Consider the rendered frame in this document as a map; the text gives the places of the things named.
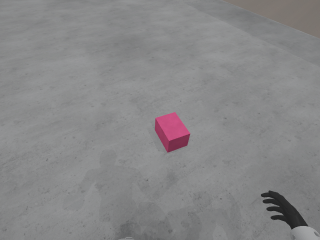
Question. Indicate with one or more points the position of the right robot forearm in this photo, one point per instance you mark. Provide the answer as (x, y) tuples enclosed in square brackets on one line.
[(304, 233)]

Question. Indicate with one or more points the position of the right robot hand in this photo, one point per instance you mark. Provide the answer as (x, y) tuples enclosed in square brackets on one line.
[(290, 215)]

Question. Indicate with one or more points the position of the carton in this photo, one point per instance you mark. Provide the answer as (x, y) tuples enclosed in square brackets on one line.
[(171, 131)]

